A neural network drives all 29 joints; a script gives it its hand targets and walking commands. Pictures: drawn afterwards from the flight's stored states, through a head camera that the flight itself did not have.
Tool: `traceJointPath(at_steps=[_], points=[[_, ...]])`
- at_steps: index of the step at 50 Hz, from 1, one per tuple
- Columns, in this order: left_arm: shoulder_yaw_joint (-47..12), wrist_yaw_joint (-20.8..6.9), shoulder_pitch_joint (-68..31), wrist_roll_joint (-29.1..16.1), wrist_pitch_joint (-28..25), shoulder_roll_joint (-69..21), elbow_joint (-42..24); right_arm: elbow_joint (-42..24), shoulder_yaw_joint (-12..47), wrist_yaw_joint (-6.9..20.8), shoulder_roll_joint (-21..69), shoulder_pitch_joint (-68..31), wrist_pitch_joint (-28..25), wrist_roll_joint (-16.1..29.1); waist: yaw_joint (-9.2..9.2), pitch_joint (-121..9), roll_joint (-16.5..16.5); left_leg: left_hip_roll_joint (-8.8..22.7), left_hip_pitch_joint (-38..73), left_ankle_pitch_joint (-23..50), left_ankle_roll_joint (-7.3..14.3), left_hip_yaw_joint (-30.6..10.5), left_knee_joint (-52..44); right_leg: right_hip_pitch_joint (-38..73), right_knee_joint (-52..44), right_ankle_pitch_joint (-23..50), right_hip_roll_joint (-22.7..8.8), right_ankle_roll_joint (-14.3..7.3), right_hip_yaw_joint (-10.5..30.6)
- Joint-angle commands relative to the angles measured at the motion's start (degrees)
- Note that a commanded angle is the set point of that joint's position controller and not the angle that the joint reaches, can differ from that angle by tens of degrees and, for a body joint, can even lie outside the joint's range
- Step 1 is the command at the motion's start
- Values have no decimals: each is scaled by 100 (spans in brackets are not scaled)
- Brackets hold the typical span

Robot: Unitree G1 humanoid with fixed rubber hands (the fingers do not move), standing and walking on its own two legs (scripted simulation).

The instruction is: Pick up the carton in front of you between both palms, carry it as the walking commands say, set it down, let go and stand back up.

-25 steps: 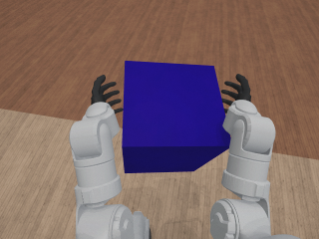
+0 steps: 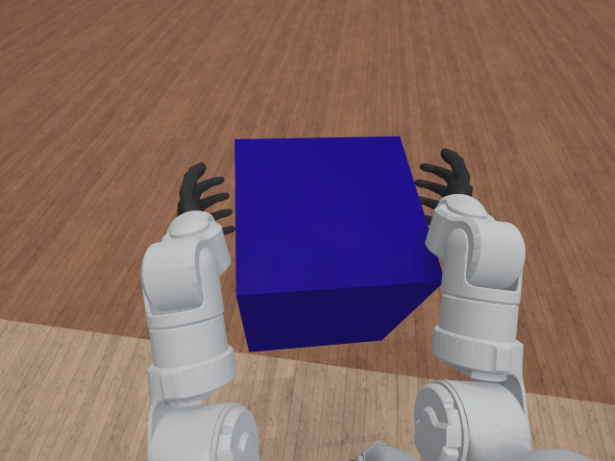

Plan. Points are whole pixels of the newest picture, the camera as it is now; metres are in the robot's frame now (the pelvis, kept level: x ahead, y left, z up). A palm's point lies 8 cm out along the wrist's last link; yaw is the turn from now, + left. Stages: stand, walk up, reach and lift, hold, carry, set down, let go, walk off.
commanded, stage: carry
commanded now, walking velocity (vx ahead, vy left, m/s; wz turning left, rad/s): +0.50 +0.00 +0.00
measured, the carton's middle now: (318, 253) +0.37 +0.01 +0.06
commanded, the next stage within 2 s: none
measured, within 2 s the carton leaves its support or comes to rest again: neither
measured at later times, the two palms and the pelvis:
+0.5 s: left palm (227, 73) +0.64 +0.16 +0.19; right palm (403, 67) +0.62 -0.12 +0.20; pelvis +0.29 +0.04 +0.05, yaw -1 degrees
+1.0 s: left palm out of the picture +0.92 +0.17 +0.24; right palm out of the picture +0.95 -0.11 +0.24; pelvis +0.58 +0.01 +0.09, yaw +1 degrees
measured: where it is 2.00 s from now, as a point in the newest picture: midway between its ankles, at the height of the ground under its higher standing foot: (309, 203)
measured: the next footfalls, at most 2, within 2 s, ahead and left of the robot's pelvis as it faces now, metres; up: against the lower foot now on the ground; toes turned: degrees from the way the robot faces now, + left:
left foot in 0.34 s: +0.37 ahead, +0.12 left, +0.03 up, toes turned +5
right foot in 0.72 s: +0.60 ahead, -0.09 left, +0.04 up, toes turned -6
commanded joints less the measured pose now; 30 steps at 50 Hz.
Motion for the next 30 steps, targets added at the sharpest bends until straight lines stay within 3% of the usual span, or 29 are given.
traceJointPath(at_steps=[1,2,3,5,8,11,14,15,16,17,18,19,20,21,22,24,25,28,30], points=[[-3327,-531,-3594,-1744,29,-4057,-149,184,3114,828,4506,-3181,264,1312,371,-2603,-1013,-525,-3346,11,220,-473,3277,4842,-1791,1150,-1992,-1420,4551],[-3569,-607,-3889,-2010,9,-4325,-371,239,2955,822,4603,-3021,247,1215,398,-2526,-297,-360,-3415,153,257,-506,3411,4538,-1514,1736,-1920,-1318,3966],[-3664,-692,-4174,-2185,-30,-4535,-496,199,2940,834,4775,-3159,190,1167,324,-2436,-85,-202,-3400,308,284,-536,3137,4245,-1513,1753,-1789,-1102,3518],[-3890,-831,-4641,-2506,-115,-4883,-628,40,2999,841,4938,-3417,82,1099,169,-2456,-488,-105,-3184,502,287,-474,2612,3923,-1726,1050,-1621,-829,2921],[-3889,-891,-4500,-2617,-177,-4853,-540,-306,3253,809,4874,-3682,-34,1160,193,-2326,-848,-67,-3269,598,190,-189,1852,3807,-1988,862,-1582,-886,2399],[-3733,-795,-4072,-2471,-122,-4463,-408,-400,3400,770,4575,-3531,6,1243,215,-2191,-968,-34,-2636,921,108,7,268,3495,-2062,1199,-1434,-774,1701],[-3517,-684,-3675,-2157,13,-4102,-194,-182,3414,770,4358,-3262,173,1293,160,-2022,-1200,-488,-1578,1064,154,789,-973,3155,-1932,1821,-1284,-507,1129],[-3441,-658,-3603,-2053,65,-4023,-128,-57,3395,781,4352,-3204,230,1312,-25,-2091,-1178,-715,-866,1215,217,1058,-1324,2949,-1525,2407,-1239,-383,913],[-3377,-636,-3540,-1951,121,-3957,-65,114,3356,793,4352,-3122,276,1330,-327,-2339,-992,-956,227,1449,314,1329,-1735,2639,-738,3163,-1098,-179,490],[-3296,-617,-3526,-1833,176,-3884,3,325,3288,793,4332,-3006,306,1355,-664,-2825,-538,-698,1727,1387,478,822,-1698,1987,325,3144,-894,99,201],[-3146,-596,-3550,-1746,231,-3842,39,418,3199,771,4245,-2942,319,1349,-839,-3107,665,787,2627,183,1067,-2086,-2483,637,1972,1615,-380,449,128],[-3020,-568,-3559,-1669,263,-3798,116,468,3181,738,4269,-3062,327,1324,-843,-2937,1841,1495,3342,1335,1777,-4421,-3199,-1078,3204,-1062,548,528,545],[-2983,-513,-3782,-1653,230,-3884,28,263,3234,754,4417,-3237,369,1459,-689,-2800,998,1687,3375,2077,1876,-4112,-2808,-1569,4083,-1178,182,350,1042],[-2837,-481,-3789,-1587,222,-3932,-27,196,3386,787,4691,-3380,388,1614,-770,-2625,200,1546,2964,2835,1808,-3507,-2491,-1711,4291,-1027,-8,280,1083],[-2751,-456,-3849,-1497,186,-3998,-81,72,3493,846,4932,-3652,355,1774,-718,-2475,-247,1395,2594,2987,1565,-2967,-2437,-1693,4031,-843,-203,235,1127],[-2660,-451,-3948,-1394,80,-4094,-214,-227,3667,932,5254,-4008,236,1939,-601,-2407,30,1172,2220,2396,1260,-2300,-2669,-1481,3372,-514,-347,197,1105],[-2784,-485,-4480,-1457,-1,-4205,-486,-153,3583,948,5346,-3916,192,1797,-607,-2377,232,1158,2126,2230,1247,-2189,-2778,-1412,3134,-474,-342,195,1043],[-3049,-500,-4616,-1659,-39,-4281,-590,-343,3799,949,5406,-3951,140,2006,-552,-2313,460,1107,2038,2188,1370,-1587,-3006,-1374,2133,-358,-381,292,830],[-3080,-461,-4363,-1621,19,-4107,-494,-277,3728,870,5124,-3591,177,1842,-565,-2267,652,981,1832,2314,1231,-1042,-3099,-874,1057,-204,-395,338,679]])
